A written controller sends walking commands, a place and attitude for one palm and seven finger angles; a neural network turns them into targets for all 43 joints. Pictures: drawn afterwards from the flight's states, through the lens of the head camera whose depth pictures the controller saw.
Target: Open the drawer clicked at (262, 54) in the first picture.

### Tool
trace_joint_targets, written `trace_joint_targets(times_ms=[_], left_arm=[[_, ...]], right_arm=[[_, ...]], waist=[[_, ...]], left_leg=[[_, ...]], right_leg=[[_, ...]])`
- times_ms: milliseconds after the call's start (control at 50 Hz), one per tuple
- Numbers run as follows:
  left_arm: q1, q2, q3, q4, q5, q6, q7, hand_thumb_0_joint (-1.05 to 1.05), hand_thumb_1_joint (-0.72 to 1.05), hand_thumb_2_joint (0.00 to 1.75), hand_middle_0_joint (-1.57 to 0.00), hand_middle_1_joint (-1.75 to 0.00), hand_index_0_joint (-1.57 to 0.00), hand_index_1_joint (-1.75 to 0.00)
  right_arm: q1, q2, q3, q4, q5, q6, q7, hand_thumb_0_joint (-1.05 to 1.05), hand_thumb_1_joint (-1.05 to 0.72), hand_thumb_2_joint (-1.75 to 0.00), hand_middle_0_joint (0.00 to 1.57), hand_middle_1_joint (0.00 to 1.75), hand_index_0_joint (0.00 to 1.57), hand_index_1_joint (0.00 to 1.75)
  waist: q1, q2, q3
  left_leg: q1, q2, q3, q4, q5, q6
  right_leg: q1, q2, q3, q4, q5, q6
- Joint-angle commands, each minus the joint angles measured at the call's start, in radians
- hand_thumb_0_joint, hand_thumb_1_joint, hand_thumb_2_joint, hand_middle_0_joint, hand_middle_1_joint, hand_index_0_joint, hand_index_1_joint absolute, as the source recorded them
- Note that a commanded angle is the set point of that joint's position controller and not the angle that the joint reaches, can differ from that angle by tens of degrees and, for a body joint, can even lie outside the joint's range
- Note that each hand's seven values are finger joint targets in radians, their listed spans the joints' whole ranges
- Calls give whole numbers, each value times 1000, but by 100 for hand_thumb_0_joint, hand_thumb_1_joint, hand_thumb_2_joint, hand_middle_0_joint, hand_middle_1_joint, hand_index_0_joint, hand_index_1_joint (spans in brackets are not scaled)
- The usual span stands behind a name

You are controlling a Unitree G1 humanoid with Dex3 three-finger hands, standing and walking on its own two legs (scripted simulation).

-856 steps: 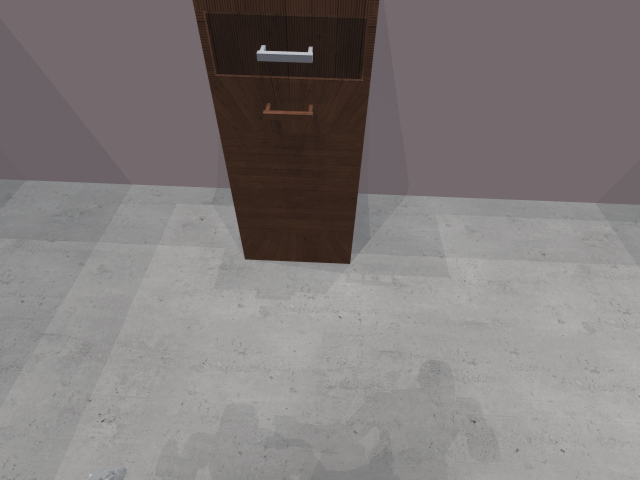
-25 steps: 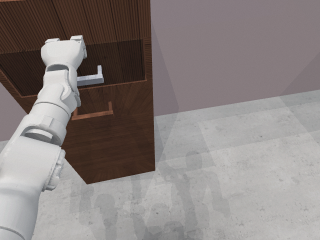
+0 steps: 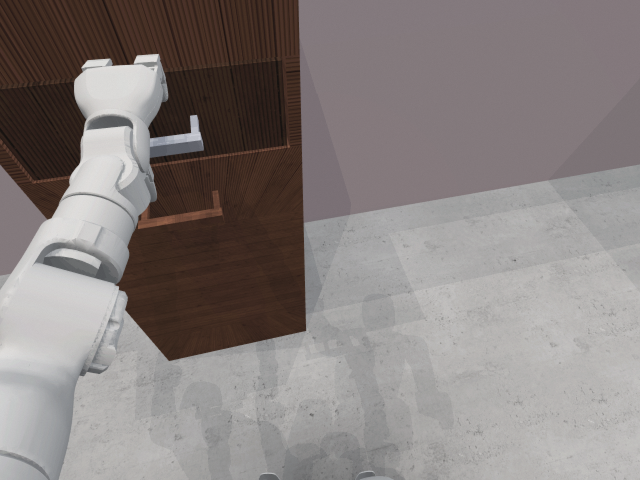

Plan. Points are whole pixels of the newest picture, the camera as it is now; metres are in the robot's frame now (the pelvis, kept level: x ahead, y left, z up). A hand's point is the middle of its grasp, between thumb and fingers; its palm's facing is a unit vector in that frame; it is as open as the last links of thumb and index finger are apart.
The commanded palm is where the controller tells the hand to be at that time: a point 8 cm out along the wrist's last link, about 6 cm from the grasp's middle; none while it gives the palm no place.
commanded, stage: lower the fingers behind the handle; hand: left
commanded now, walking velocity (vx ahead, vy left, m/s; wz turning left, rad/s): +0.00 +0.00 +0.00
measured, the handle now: (151, 138) +0.55 +0.21 +0.12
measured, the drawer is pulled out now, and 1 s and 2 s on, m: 0.00 0.00 0.00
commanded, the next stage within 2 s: lift the fingers back up to retry in 0.02 s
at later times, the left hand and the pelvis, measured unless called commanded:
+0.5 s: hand (136, 128) +0.52 +0.21 +0.16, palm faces +0.04 +0.02 -1.00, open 13.6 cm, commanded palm +0.51 +0.20 +0.20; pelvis +0.01 +0.01 +0.01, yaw +0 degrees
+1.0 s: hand (135, 125) +0.52 +0.21 +0.17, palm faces +0.01 +0.00 -1.00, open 13.5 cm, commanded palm +0.51 +0.19 +0.23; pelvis +0.04 +0.00 +0.02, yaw +2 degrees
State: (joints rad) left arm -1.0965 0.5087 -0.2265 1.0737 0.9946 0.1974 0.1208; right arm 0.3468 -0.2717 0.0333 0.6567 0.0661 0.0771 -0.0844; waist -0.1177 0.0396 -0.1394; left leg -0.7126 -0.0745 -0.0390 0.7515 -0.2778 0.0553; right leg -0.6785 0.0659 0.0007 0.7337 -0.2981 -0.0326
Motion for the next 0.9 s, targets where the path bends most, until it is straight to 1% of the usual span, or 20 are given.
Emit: trace_joint_targets(times_ms=[0, 20, 100, 120, 220, 260, 280, 320, 460, 500, 520, 580, 640, 660, 740, 800, 820, 840, 860, 880], left_arm=[[-270, 110, 26, 6, -7, 1, -36, 0, -50, 30, -30, -120, -30, -120], [-263, 90, 17, 1, -9, 0, -34, 0, -50, 30, -30, -120, -30, -120], [-282, 78, 10, -2, -9, 7, -24, 0, -50, 30, -30, -120, -30, -120], [-278, 92, 26, 5, -10, 9, -21, 0, -50, 30, -30, -120, -30, -120], [-361, 87, 25, -21, -6, 11, -8, 0, -50, 30, -30, -120, -30, -120], [-380, 111, 53, -45, -11, 7, -2, 0, -50, 30, -30, -120, -30, -120], [-392, 114, 46, -40, -4, 8, 0, 0, -50, 30, -30, -120, -30, -120], [-422, 62, 14, -72, -7, 3, 3, 0, -50, 30, -30, -120, -30, -120], [-493, 130, 68, -128, 1, -13, 16, 0, -50, 30, -30, -120, -30, -120], [-500, 105, 47, -152, 1, -18, 18, 0, -50, 30, -30, -120, -30, -120], [-511, 99, 43, -160, -2, -18, 18, 0, -50, 30, -30, -120, -30, -120], [-539, 142, 73, -208, -6, -29, 20, 0, -50, 30, -30, -120, -30, -120], [-582, 113, 53, -270, -7, -41, 20, 0, -50, 30, -30, -120, -30, -120], [-569, 139, 79, -281, -12, -46, 19, 0, -50, 30, -30, -120, -30, -120], [-562, 64, 17, -283, -7, -44, 15, 0, -50, 30, -30, -120, -30, -120], [-548, 105, 54, -301, -6, -54, 15, 0, -50, 30, -30, -120, -30, -120], [-561, 74, 29, -330, -6, -58, 14, 0, -50, 30, -30, -120, -30, -120], [-541, 76, 40, -330, -7, -59, 14, 0, -50, 30, -30, -120, -30, -120], [-527, 81, 44, -322, -11, -60, 10, 0, -50, 30, -30, -120, -30, -120], [-535, 53, 20, -342, -18, -62, 9, 0, -50, 30, -30, -120, -30, -120]], right_arm=[[52, -154, -51, -92, 1, -31, -9, 0, -90, -90, 20, 30, 20, 30], [52, -151, -52, -95, -1, -31, -7, 0, -90, -90, 20, 30, 20, 30], [51, -152, -53, -91, -2, -32, -5, 0, -90, -90, 20, 30, 20, 30], [52, -151, -54, -90, -1, -32, -5, 0, -90, -90, 20, 30, 20, 30], [63, -145, -56, -81, -1, -34, 4, 0, -90, -90, 20, 30, 20, 30], [58, -142, -59, -81, -2, -37, 7, 0, -90, -90, 20, 30, 20, 30], [56, -140, -56, -81, -1, -37, 5, 0, -90, -90, 20, 30, 20, 30], [54, -133, -58, -80, -1, -43, 10, 0, -90, -90, 20, 30, 20, 30], [41, -132, -59, -69, -2, -56, 9, 0, -90, -90, 20, 30, 20, 30], [36, -125, -59, -71, 0, -61, 9, 0, -90, -90, 20, 30, 20, 30], [33, -124, -58, -67, 1, -63, 10, 0, -90, -90, 20, 30, 20, 30], [28, -125, -60, -66, 0, -67, 5, 0, -90, -90, 20, 30, 20, 30], [22, -119, -61, -62, -1, -75, 8, 0, -90, -90, 20, 30, 20, 30], [16, -120, -62, -64, -4, -75, 7, 0, -90, -90, 20, 30, 20, 30], [4, -116, -61, -56, 0, -81, 8, 0, -90, -90, 20, 30, 20, 30], [1, -119, -64, -50, -4, -80, 9, 0, -90, -90, 20, 30, 20, 30], [-1, -117, -65, -50, -6, -80, 12, 0, -90, -90, 20, 30, 20, 30], [-3, -114, -68, -52, -6, -79, 13, 0, -90, -90, 20, 30, 20, 30], [-6, -117, -67, -51, -8, -75, 14, 0, -90, -90, 20, 30, 20, 30], [-12, -114, -67, -53, -5, -73, 16, 0, -90, -90, 20, 30, 20, 30]], waist=[[-50, -101, -132], [-47, -80, -132], [-52, -85, -122], [-47, -100, -131], [-47, -61, -173], [-35, -65, -197], [-42, -56, -190], [-45, -40, -186], [-33, -52, -230], [-29, -20, -226], [-31, -29, -215], [-25, -37, -260], [-22, 6, -268], [-13, -3, -296], [-25, -3, -241], [-14, -4, -273], [-18, 8, -284], [-7, 5, -294], [-11, -23, -297], [-14, -15, -282]], left_leg=[[113, 42, 3, -133, -147, 11], [126, 42, 1, -136, -147, 10], [136, 47, -4, -146, -162, 9], [136, 47, -7, -146, -167, 8], [178, 54, -23, -160, -163, 5], [191, 53, -25, -166, -146, 8], [192, 55, -26, -169, -151, 7], [224, 56, -37, -182, -154, 5], [279, 54, -46, -205, -102, 9], [307, 52, -47, -212, -92, 7], [315, 53, -52, -217, -82, 7], [346, 49, -44, -217, -30, 10], [410, 50, -53, -227, 18, 4], [421, 48, -51, -225, 52, 5], [456, 49, -60, -236, 57, 1], [463, 43, -48, -227, 114, 2], [486, 43, -48, -223, 145, 0], [492, 42, -47, -221, 165, -1], [486, 42, -45, -218, 187, 2], [489, 40, -43, -215, 199, 1]], right_leg=[[54, -25, 10, -171, -142, 19], [43, -24, 5, -167, -137, 16], [26, -22, 0, -167, -140, 16], [37, -22, 1, -168, -144, 17], [48, -22, 2, -160, -115, 12], [83, -22, 5, -167, -100, 10], [78, -24, 8, -166, -104, 12], [66, -22, 2, -168, -95, 10], [138, -23, 13, -193, -57, 7], [134, -24, 12, -196, -51, 6], [135, -24, 9, -198, -43, 5], [186, -25, 18, -213, -15, 6], [181, -23, 9, -215, 12, 0], [214, -24, 11, -223, 30, -2], [173, -21, 2, -230, 31, -2], [217, -25, 7, -234, 69, -4], [213, -25, 3, -231, 87, -5], [226, -25, 3, -231, 96, -7], [247, -26, 3, -239, 113, -6], [238, -26, 3, -235, 126, -5]])
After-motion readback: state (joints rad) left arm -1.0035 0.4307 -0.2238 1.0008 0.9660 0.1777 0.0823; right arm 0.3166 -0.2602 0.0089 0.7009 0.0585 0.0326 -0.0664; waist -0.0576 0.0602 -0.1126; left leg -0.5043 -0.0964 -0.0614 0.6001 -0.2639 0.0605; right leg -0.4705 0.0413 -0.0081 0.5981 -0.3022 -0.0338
